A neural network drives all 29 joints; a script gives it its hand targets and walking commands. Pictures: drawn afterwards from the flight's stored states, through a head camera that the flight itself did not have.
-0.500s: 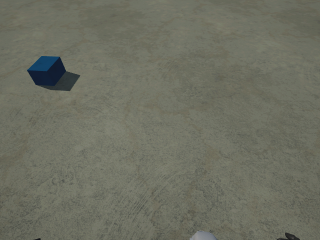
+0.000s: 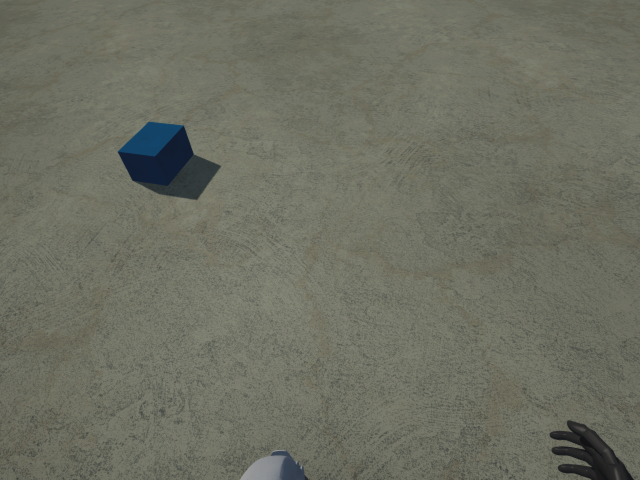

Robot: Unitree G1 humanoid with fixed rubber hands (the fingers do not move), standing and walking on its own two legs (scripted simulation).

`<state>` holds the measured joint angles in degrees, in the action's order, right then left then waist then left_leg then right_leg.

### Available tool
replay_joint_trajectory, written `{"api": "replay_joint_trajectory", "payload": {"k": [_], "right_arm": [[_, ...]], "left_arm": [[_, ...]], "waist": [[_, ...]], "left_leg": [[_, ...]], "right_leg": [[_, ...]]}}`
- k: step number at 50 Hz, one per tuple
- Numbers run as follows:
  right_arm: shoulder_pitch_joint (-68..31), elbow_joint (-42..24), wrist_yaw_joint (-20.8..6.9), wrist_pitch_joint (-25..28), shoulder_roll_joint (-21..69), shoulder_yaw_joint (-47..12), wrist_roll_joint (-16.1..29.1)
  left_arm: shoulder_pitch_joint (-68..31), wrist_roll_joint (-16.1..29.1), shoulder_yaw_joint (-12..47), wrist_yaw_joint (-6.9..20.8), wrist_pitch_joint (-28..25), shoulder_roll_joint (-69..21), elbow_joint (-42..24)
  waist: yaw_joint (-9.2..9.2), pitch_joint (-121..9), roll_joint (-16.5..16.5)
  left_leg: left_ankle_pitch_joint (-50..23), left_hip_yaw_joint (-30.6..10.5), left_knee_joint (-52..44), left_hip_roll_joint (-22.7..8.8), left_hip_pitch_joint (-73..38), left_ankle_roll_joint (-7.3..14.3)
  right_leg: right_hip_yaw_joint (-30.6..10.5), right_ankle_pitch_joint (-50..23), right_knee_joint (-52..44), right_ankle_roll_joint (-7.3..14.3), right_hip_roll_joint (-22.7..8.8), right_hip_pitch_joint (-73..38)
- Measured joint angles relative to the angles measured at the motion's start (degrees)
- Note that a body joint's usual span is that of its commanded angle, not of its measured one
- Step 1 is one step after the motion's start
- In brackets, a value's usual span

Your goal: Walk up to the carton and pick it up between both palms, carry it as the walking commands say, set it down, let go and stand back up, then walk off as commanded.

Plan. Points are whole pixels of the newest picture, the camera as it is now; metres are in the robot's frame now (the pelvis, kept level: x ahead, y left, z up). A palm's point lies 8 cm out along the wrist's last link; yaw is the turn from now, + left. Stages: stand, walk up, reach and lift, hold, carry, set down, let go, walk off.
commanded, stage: walk up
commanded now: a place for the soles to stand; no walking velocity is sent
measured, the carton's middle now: (158, 153) +1.69 +1.04 -0.67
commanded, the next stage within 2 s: none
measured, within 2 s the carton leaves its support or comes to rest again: neither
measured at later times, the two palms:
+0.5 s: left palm (91, 328) +0.34 +0.42 -0.07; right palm (518, 393) +0.29 -0.25 -0.11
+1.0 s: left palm (73, 253) +0.52 +0.56 -0.10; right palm (410, 233) +0.59 -0.11 -0.09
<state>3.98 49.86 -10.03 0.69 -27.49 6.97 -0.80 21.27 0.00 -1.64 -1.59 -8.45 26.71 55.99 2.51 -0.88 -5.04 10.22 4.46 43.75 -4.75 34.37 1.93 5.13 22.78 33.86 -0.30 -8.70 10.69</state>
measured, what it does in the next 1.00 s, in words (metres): walks ahead: left foot, then right foot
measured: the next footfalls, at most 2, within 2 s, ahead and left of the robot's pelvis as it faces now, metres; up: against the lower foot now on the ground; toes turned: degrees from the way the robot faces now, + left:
left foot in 0.06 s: +0.19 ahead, +0.14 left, +0.00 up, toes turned +6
right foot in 0.50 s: +0.39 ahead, -0.05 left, +0.00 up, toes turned -7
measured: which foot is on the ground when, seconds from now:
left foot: up 0.00-0.04, down 0.06-0.52, up 0.54-0.84, down 0.86-1.00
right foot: down 0.00-0.04, up 0.06-0.48, down 0.50-0.86, up 0.88-1.00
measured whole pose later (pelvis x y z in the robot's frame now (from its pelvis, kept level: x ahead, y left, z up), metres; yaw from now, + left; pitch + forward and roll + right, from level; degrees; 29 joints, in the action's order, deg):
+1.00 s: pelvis +0.47 +0.22 -0.01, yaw +0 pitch -1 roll -2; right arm 7.2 48.3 -7.0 0.0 -24.8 7.3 -0.8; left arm 17.8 0.0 -1.6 -2.7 -5.6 26.9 55.7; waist -2.6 2.1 -2.6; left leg 18.7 8.5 42.7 -3.1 24.0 3.4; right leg 0.4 22.2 64.9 0.0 -5.7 26.2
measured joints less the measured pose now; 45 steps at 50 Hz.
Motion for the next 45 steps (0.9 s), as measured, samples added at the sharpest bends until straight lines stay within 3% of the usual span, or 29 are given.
{"api": "replay_joint_trajectory", "payload": {"k": [2, 4, 6, 8, 13, 19, 25, 26, 29, 31, 36, 42, 45], "right_arm": [[0.0, 0.0, 0.0, 0.1, -0.3, 0.3, 0.0], [0.1, 0.0, 0.7, 0.3, -0.1, 0.8, 0.0], [1.0, 0.0, 1.7, 0.3, 1.5, 0.5, 0.0], [1.8, 0.0, 2.2, 0.3, 2.4, 0.2, 0.0], [5.0, 0.0, 2.9, 0.3, 2.5, 0.1, 0.0], [9.0, 0.0, 2.9, 0.3, 2.5, 0.1, 0.0], [9.3, 0.0, 2.9, 0.2, 2.5, -0.1, 0.0], [9.2, 0.1, 3.0, 0.2, 2.4, -0.1, 0.0], [8.4, 0.0, 3.0, 0.2, 2.3, -0.6, 0.0], [7.0, -0.2, 3.1, 0.2, 1.8, -0.6, 0.0], [3.2, -1.2, 2.7, -0.6, 0.5, -0.3, 0.0], [1.3, -1.5, 0.8, -1.1, -0.1, 0.8, 0.0], [1.5, -1.5, 1.5, -0.6, -0.4, 1.3, 0.0]], "left_arm": [[0.0, 0.0, 0.0, 0.1, 0.2, 0.0, 0.0], [-1.3, 0.0, 0.0, 0.0, 0.7, 0.0, 0.2], [-3.3, 0.0, 0.0, 0.0, 1.5, -0.1, 0.5], [-4.3, 0.0, 0.0, 0.2, 1.8, -0.1, 0.1], [-5.0, 0.0, 0.0, 0.9, 2.6, -0.1, -0.8], [-5.7, 0.0, 0.0, 1.4, 3.4, -0.1, -1.9], [-5.8, 0.0, 0.0, 1.0, 3.0, 0.2, -2.5], [-5.9, 0.0, 0.0, 0.5, 2.6, 0.2, -2.9], [-5.3, 0.0, 0.0, -1.1, 2.0, 0.2, -4.1], [-4.5, 0.0, 0.0, -1.8, 1.8, 0.2, -4.2], [-1.1, 0.0, 0.0, -2.0, 1.0, 0.2, -3.0], [0.3, 0.0, 0.0, -1.6, 1.0, 0.2, -0.6], [-1.0, 0.0, 0.0, -1.7, 1.5, 0.2, -0.3]], "waist": [[-0.13, -0.4, -0.1], [-1.56, 0.7, 0.5], [-2.99, 1.3, 1.6], [-4.09, 1.9, 1.9], [-7.08, 2.4, 2.2], [-7.94, 2.3, 2.2], [-7.61, 1.9, 2.4], [-7.12, 2.2, 2.2], [-4.55, 2.6, 1.7], [-3.42, 2.6, 1.6], [-1.25, 2.6, 1.0], [-0.42, 0.4, 0.9], [-1.77, 1.4, 1.0]], "left_leg": [[2.0, -0.1, -3.2, 0.0, -3.0, 0.0], [1.3, 0.2, -1.9, 0.9, -4.4, 0.3], [3.3, 0.7, -1.2, 1.9, -5.9, 1.0], [4.5, 1.4, -3.1, 2.1, -8.7, 1.3], [6.0, 3.1, -9.0, 4.3, -16.4, 2.4], [8.7, 3.6, -14.2, 7.1, -24.3, 3.6], [14.7, 4.3, -12.8, 8.6, -27.3, 3.6], [16.6, 4.3, -8.3, 8.1, -26.2, 3.2], [15.9, 1.8, 11.0, 7.4, -17.5, 0.4], [13.4, 1.3, 16.4, 6.5, -11.3, -0.7], [9.0, 1.1, 16.0, 1.8, -0.1, -0.9], [4.5, 1.0, 4.3, -0.8, -0.5, -0.9], [5.6, 1.5, 3.1, -0.2, -3.6, 0.0]], "right_leg": [[0.0, 2.3, 1.8, -0.3, -0.8, -1.0], [-1.4, 4.8, 13.2, -0.3, -1.4, 1.7], [-3.5, 3.7, 24.4, -0.3, 0.5, 6.8], [-3.6, 0.3, 28.5, -0.2, 2.5, 11.0], [-3.7, -5.3, 27.9, -0.2, 3.3, 17.6], [-3.7, -7.6, 17.1, -0.2, 3.2, 18.9], [-0.7, -11.2, 0.4, 0.0, 4.3, 16.2], [-0.6, -13.8, 0.1, 0.5, 4.6, 15.6], [-0.4, -10.4, 3.6, 0.6, 4.7, 14.5], [-0.4, -8.3, 3.5, 0.6, 3.9, 12.8], [-0.4, -4.3, 3.2, 0.1, 2.1, 7.7], [-0.4, 2.1, 3.8, 0.0, -1.0, 2.1], [-3.0, 5.1, 18.2, 0.3, -1.5, 6.1]]}}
